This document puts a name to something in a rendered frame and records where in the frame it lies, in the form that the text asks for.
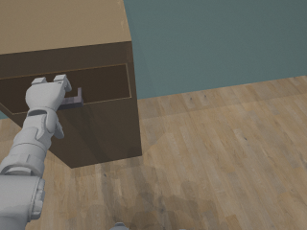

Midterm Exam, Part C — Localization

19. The robot left hand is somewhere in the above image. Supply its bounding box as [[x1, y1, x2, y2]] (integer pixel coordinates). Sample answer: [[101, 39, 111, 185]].
[[25, 74, 72, 139]]

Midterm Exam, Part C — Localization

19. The drawer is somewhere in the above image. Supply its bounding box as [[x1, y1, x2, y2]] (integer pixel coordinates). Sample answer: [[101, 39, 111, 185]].
[[0, 63, 130, 114]]

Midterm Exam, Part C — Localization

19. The robot left forearm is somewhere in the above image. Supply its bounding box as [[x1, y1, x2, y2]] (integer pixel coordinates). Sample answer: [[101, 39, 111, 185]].
[[0, 106, 57, 179]]

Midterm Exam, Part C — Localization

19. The handle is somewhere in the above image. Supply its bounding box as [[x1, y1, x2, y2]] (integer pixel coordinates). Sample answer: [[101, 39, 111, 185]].
[[58, 87, 83, 110]]

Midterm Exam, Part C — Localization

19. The robot left shin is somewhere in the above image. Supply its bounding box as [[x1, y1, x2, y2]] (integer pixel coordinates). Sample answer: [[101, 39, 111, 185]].
[[114, 222, 126, 227]]

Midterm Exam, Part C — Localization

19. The cabinet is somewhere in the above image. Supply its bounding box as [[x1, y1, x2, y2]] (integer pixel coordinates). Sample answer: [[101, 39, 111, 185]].
[[0, 0, 142, 169]]

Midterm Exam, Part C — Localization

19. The left robot upper arm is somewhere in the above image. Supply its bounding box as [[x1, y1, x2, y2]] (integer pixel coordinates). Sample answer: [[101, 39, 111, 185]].
[[0, 174, 45, 230]]

